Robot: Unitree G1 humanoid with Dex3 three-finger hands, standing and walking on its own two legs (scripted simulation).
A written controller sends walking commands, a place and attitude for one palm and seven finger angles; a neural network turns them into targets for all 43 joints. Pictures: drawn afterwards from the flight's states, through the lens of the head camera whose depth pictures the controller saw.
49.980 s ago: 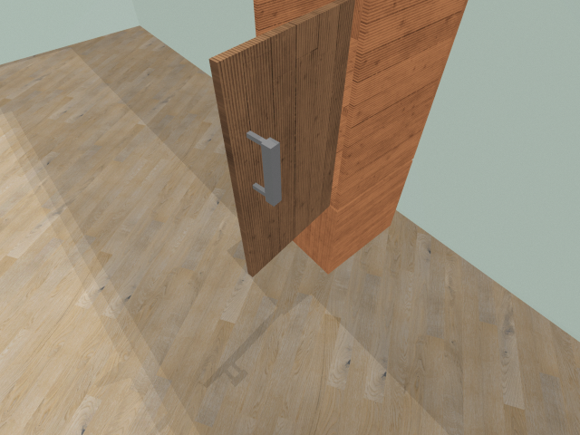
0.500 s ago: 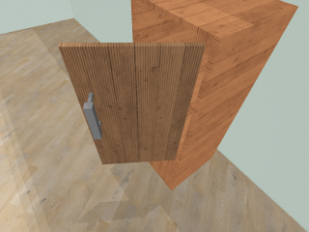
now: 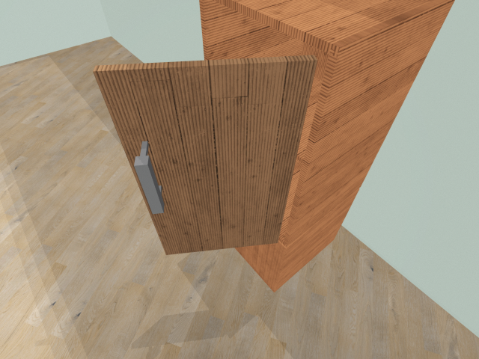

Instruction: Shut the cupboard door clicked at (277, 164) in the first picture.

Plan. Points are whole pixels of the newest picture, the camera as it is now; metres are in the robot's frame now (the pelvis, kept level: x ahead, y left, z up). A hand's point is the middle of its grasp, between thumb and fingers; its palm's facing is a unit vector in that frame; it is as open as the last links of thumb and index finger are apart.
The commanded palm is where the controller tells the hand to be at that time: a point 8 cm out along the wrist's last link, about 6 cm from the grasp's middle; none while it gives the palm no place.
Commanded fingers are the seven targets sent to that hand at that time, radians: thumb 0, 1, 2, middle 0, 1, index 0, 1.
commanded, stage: look again from close up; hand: left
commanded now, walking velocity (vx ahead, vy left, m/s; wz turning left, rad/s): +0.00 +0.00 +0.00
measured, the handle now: (151, 178) +0.43 +0.20 +0.04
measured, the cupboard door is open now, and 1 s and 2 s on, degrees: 58 58 58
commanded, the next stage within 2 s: raise the hand and make a fist in 1.66 s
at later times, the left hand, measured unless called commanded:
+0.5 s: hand out of the picture -0.01 +0.19 -0.17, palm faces -0.03 -0.97 -0.23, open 7.4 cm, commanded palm none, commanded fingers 0.00 0.90 0.90 -0.20 -0.30 -0.20 -0.30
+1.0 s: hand out of the picture +0.02 +0.20 -0.16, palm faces -0.04 -0.96 -0.26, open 7.4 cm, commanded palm none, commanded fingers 0.00 0.90 0.90 -0.20 -0.30 -0.20 -0.30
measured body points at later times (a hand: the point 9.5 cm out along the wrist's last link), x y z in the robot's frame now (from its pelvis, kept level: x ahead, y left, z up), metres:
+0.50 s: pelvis -0.01 +0.00 +0.01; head +0.01 +0.00 +0.46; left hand +0.00 +0.24 -0.15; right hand +0.05 -0.25 -0.14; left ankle +0.04 +0.11 -0.73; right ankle -0.09 -0.14 -0.73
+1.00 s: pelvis -0.01 -0.01 +0.01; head +0.01 +0.00 +0.46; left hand +0.02 +0.25 -0.14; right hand +0.05 -0.27 -0.13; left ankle +0.04 +0.11 -0.73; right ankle -0.09 -0.14 -0.73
